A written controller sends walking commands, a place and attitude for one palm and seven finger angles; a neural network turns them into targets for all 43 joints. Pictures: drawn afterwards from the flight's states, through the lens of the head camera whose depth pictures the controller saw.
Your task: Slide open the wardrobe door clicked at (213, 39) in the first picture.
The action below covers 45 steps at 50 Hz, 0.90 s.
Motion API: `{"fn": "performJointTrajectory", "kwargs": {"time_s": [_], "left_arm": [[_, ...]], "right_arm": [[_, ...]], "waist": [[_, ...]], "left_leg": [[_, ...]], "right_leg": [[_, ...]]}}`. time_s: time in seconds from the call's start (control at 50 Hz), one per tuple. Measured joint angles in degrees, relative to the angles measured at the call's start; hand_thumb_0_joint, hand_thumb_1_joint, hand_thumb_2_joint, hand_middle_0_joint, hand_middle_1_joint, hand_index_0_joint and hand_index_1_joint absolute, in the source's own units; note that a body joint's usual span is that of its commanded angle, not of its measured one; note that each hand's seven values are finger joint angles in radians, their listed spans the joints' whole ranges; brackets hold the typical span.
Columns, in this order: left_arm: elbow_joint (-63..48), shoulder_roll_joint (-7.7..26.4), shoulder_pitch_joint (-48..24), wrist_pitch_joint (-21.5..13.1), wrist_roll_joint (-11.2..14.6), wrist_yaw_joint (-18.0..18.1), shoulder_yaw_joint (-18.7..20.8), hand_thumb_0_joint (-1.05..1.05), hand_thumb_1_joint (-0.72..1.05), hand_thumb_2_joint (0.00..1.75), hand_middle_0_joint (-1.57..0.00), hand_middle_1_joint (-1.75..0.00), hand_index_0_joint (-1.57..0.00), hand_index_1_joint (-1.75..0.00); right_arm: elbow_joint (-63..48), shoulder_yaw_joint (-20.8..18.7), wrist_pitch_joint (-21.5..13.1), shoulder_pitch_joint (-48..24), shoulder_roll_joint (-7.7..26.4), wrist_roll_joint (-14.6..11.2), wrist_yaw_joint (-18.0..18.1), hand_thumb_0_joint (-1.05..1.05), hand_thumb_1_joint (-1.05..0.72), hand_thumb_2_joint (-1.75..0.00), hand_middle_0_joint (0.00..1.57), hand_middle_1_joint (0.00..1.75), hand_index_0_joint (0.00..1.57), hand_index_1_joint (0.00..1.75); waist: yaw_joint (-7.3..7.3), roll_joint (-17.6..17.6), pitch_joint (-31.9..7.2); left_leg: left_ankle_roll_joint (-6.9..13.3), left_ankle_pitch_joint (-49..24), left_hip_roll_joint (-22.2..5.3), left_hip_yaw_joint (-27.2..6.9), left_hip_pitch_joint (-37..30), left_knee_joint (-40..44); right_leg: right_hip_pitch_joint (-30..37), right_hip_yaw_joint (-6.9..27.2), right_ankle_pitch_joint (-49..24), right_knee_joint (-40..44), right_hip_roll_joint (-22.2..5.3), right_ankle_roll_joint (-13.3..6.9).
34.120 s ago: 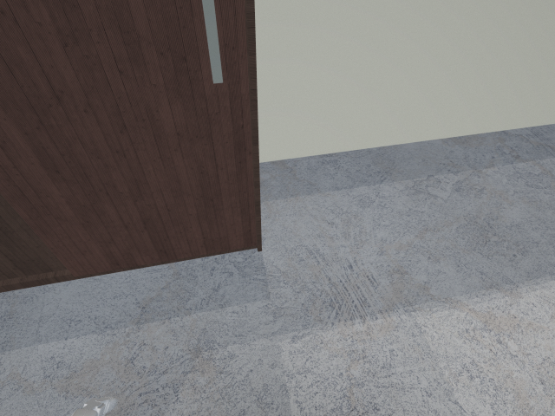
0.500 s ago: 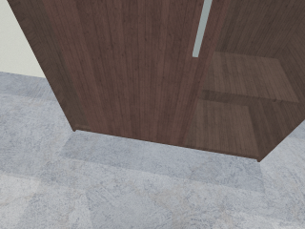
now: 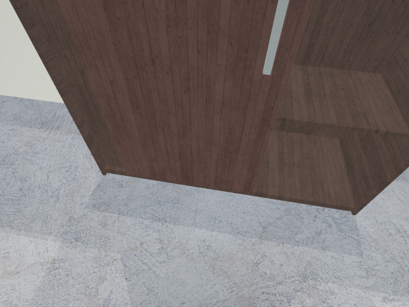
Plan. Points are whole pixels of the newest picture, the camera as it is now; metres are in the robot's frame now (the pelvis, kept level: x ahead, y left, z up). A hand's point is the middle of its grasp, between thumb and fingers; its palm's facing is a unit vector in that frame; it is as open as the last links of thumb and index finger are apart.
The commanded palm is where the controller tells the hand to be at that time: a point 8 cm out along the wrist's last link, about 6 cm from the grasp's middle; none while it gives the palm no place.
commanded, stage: look to check the result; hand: right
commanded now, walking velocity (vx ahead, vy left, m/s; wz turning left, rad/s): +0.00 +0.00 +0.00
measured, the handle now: (279, 15) +0.76 -0.14 +0.21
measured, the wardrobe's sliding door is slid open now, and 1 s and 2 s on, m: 0.56 0.56 0.56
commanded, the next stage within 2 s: stand and wait in 0.30 s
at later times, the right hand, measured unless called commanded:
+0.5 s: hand out of the picture +0.10 -0.23 -0.15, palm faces -0.01 +0.95 -0.33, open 7.4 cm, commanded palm none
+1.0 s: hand out of the picture +0.10 -0.21 -0.16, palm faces -0.03 +0.95 -0.32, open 7.4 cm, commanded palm none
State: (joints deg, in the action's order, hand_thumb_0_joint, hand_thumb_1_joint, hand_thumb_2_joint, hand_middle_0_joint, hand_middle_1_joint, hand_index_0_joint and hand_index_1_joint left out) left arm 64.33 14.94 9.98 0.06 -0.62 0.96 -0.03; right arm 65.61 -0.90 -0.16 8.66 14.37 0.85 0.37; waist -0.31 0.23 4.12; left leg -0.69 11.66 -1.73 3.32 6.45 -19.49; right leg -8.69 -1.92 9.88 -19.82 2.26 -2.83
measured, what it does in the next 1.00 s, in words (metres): stands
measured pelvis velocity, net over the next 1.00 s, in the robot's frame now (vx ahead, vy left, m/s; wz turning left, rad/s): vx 0.02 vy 0.03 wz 0.00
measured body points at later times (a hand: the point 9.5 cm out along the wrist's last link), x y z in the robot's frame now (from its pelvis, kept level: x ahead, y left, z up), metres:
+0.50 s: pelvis +0.01 +0.01 +0.00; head +0.03 +0.01 +0.45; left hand +0.10 +0.30 -0.13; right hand +0.10 -0.28 -0.13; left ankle -0.01 +0.13 -0.75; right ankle +0.01 -0.08 -0.75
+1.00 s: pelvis +0.02 +0.03 +0.00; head +0.05 +0.03 +0.45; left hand +0.09 +0.32 -0.14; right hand +0.10 -0.26 -0.13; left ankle -0.01 +0.13 -0.75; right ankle +0.01 -0.08 -0.75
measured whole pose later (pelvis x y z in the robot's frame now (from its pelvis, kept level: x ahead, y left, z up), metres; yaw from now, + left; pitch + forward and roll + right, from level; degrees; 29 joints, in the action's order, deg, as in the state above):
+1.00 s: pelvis +0.02 +0.03 +0.00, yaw +0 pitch -1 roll +0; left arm 63.7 18.9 5.9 0.1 -0.4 0.5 -0.3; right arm 64.4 -0.7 -0.6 5.0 17.9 0.7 0.0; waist -0.4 0.6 4.1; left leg 1.2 11.7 0.1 3.7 3.7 -16.3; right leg -5.9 -1.3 9.9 -16.7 0.5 -0.7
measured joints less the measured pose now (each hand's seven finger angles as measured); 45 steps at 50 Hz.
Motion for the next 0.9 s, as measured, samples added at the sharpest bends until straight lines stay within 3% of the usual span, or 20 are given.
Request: {"fn": "performJointTrajectory", "kwargs": {"time_s": [0.36, 0.9], "left_arm": [[-1.04, 3.57, -4.48, -0.21, 0.10, -0.56, 0.02, 0.01, 0.90, 0.89, -0.20, -0.30, -0.20, -0.30], [-0.75, 4.06, -4.19, 0.04, 0.20, -0.50, -0.32, 0.01, 0.90, 0.89, -0.20, -0.30, -0.20, -0.30]], "right_arm": [[-0.70, 0.03, -0.45, -3.23, 3.63, -0.03, -0.38, 0.01, -0.91, -0.90, 0.20, 0.30, 0.20, 0.30], [-1.31, 0.20, -0.45, -3.84, 3.71, -0.16, -0.44, 0.01, -0.90, -0.89, 0.20, 0.30, 0.20, 0.30]], "waist": [[0.35, 0.31, -0.63], [-0.06, 0.29, -0.07]], "left_leg": [[0.55, -0.31, 0.48, 0.36, -1.37, 1.89], [1.69, 0.02, 1.65, 0.47, -2.65, 3.11]], "right_leg": [[1.34, 0.43, -0.46, 1.96, -0.38, 0.68], [2.65, 0.63, -0.11, 3.07, -1.48, 1.95]]}}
